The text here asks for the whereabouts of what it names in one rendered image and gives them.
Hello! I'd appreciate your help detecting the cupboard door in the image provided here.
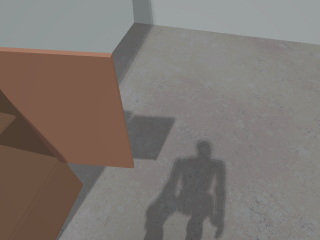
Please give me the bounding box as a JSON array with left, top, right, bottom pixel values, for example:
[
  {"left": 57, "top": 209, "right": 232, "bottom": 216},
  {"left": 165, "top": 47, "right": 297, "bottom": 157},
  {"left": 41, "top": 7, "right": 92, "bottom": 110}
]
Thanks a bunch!
[{"left": 0, "top": 47, "right": 134, "bottom": 168}]

